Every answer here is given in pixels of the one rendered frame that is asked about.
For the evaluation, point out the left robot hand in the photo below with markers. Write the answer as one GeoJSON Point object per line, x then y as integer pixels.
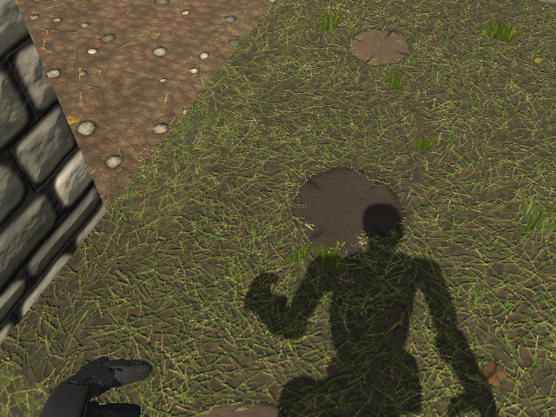
{"type": "Point", "coordinates": [72, 397]}

